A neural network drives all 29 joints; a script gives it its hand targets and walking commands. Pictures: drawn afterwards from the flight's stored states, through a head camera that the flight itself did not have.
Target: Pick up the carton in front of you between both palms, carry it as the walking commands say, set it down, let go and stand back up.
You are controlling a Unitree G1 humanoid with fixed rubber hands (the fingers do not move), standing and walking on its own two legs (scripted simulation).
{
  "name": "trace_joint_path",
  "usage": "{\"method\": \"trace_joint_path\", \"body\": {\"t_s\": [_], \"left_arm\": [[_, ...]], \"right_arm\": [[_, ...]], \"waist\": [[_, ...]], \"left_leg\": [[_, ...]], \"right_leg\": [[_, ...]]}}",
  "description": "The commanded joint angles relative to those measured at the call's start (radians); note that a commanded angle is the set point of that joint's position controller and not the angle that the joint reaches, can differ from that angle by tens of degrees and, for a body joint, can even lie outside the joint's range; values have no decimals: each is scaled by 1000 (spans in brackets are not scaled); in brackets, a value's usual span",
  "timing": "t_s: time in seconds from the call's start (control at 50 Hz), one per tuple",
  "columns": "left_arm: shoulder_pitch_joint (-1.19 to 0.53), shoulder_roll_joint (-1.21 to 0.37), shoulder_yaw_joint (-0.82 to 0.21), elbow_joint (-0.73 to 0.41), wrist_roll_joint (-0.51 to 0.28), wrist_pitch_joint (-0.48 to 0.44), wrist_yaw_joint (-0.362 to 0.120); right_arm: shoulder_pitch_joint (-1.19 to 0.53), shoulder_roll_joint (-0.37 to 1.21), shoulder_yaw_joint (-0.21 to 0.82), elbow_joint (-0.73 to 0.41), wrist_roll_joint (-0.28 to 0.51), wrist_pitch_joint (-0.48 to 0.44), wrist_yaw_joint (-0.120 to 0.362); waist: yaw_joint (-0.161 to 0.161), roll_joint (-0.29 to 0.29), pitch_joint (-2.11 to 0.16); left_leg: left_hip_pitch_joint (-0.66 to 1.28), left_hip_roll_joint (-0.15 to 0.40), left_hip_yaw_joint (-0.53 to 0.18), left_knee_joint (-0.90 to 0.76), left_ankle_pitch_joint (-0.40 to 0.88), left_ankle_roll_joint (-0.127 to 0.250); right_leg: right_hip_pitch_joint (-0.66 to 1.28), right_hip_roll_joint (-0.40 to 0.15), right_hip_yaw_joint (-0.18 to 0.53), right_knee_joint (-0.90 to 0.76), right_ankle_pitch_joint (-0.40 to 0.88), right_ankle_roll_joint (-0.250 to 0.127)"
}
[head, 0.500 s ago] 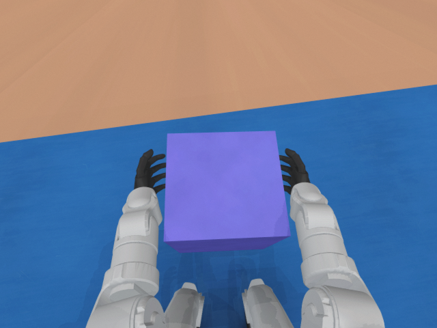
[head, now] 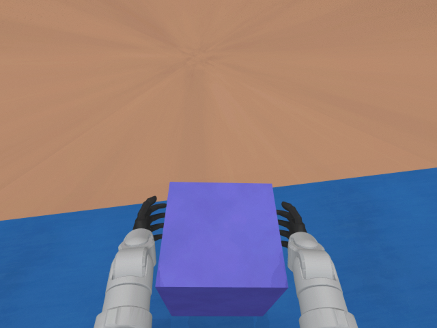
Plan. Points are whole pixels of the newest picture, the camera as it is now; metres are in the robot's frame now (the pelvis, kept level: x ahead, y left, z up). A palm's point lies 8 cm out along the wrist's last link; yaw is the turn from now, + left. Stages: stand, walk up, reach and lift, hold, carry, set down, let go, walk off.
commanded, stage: reach and lift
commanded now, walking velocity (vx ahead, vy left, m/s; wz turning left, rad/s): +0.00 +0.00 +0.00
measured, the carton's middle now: (219, 253) +0.30 +0.00 -0.06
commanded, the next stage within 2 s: hold in 1.00 s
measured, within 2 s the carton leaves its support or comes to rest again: neither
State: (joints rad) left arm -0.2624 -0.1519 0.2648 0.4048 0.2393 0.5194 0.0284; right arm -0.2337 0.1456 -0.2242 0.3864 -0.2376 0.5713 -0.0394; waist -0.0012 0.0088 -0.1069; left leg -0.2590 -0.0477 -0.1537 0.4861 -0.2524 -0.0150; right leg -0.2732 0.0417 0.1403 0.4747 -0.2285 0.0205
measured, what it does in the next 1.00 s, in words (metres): stands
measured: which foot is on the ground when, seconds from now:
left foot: down 0.00-1.00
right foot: down 0.00-1.00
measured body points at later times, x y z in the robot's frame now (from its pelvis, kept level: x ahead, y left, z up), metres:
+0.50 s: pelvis -0.01 +0.00 +0.00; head -0.04 -0.01 +0.45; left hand +0.30 +0.15 +0.03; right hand +0.30 -0.15 +0.02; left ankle +0.00 +0.13 -0.74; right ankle +0.01 -0.13 -0.74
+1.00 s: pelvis +0.00 +0.00 +0.01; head -0.04 +0.00 +0.46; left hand +0.30 +0.15 +0.04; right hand +0.30 -0.15 +0.03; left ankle +0.00 +0.13 -0.74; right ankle +0.01 -0.13 -0.74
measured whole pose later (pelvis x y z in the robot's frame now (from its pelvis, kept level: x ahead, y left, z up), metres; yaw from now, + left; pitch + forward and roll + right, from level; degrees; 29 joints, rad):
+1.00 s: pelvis +0.00 +0.00 +0.01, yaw +0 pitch -5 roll +0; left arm -0.28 -0.16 0.25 0.31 0.29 0.68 0.00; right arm -0.25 0.15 -0.21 0.30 -0.28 0.72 -0.01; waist 0.00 0.01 -0.02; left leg -0.08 -0.03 -0.14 0.38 -0.21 -0.01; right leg -0.09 0.04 0.13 0.37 -0.19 0.01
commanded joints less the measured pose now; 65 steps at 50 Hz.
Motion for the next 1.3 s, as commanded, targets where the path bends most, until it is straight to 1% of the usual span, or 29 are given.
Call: {"method": "trace_joint_path", "body": {"t_s": [0.0,0.06,0.1,0.18,0.28,0.4,0.68,0.82,0.96,1.0,1.06,1.08,1.14,1.2,1.28], "left_arm": [[-387,-994,-530,69,-171,59,-271],[-431,-988,-482,96,-151,72,-281],[-481,-999,-474,99,-150,69,-287],[-554,-1021,-485,89,-158,65,-296],[-571,-1015,-484,92,-155,68,-297],[-547,-996,-480,79,-151,78,-298],[-449,-970,-523,-25,-183,112,-294],[-429,-968,-540,-64,-195,131,-291],[-437,-968,-541,-77,-198,148,-290],[-443,-975,-559,-98,-210,154,-289],[-435,-983,-605,-160,-241,175,-283],[-427,-977,-605,-167,-242,186,-280],[-413,-948,-565,-138,-218,214,-278],[-444,-942,-534,-104,-203,221,-286],[-505,-961,-537,-101,-211,212,-297]], "right_arm": [[-526,938,530,-47,202,-4,268],[-567,931,478,-13,181,10,278],[-615,942,469,-7,179,7,287],[-690,966,483,-19,186,1,297],[-704,972,486,-17,182,5,295],[-673,969,489,-32,180,19,289],[-559,961,524,-118,213,57,277],[-537,951,536,-152,223,75,277],[-547,940,535,-163,224,91,281],[-555,945,555,-184,236,95,283],[-553,951,601,-246,265,116,281],[-545,944,601,-253,265,127,280],[-525,913,558,-219,239,155,278],[-550,907,523,-183,223,162,286],[-610,932,526,-178,230,156,294]], "waist": [[-3,2,-129],[0,6,-71],[0,8,-74],[1,7,-131],[2,-1,-157],[4,-10,-159],[5,-10,-172],[2,-5,-160],[2,-2,-142],[2,0,-156],[2,0,-194],[3,0,-186],[4,2,-98],[3,2,-44],[2,-2,-75]], "left_leg": [[75,-41,72,-108,177,-8],[55,-39,78,-120,84,-3],[53,-38,81,-117,48,1],[71,-37,85,-106,55,6],[87,-38,89,-108,61,6],[108,-44,93,-118,101,4],[175,-53,89,-140,258,-4],[191,-53,85,-149,283,-9],[195,-50,84,-157,263,-10],[205,-49,83,-160,274,-11],[239,-48,77,-165,332,-13],[243,-48,76,-170,334,-14],[217,-46,81,-191,243,-12],[186,-42,88,-198,150,-7],[185,-42,89,-189,135,-3]], "right_leg": [[149,54,-76,-87,148,-8],[137,53,-83,-95,59,-13],[136,52,-87,-91,22,-16],[156,51,-90,-80,33,-14],[175,50,-89,-82,42,-10],[200,50,-85,-96,84,-5],[264,55,-76,-123,252,3],[277,58,-75,-133,271,3],[275,59,-77,-139,240,2],[282,61,-78,-141,247,1],[311,62,-75,-147,297,3],[313,62,-74,-152,298,4],[290,60,-77,-170,209,1],[266,57,-82,-178,120,-4],[270,54,-83,-170,110,-5]]}}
